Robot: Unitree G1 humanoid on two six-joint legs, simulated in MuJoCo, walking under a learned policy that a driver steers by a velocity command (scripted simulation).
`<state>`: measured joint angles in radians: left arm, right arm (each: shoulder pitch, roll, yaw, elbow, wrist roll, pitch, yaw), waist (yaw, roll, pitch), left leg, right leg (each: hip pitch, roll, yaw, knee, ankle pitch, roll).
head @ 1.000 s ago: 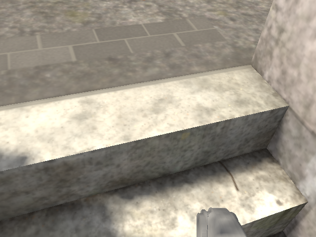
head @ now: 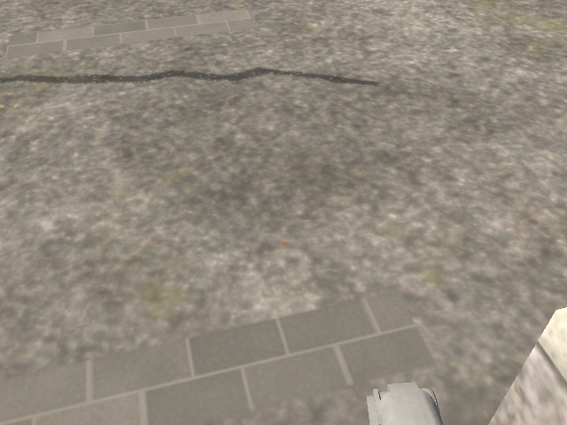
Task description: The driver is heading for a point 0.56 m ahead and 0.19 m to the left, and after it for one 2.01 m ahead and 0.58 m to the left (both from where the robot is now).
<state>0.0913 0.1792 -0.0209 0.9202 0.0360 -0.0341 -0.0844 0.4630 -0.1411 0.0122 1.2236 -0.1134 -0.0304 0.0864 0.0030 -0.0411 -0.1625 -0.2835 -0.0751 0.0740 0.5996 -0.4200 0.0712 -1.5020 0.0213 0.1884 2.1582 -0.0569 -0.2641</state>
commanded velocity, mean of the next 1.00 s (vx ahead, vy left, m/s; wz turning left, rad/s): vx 0.50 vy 0.00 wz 0.50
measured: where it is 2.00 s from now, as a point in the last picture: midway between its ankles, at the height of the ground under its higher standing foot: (232, 323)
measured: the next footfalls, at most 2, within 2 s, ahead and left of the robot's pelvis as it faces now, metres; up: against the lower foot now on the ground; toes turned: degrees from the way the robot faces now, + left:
right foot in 0.16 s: +0.31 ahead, -0.14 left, +0.21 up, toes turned +0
left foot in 0.80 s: +0.49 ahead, +0.19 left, +0.21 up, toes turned +26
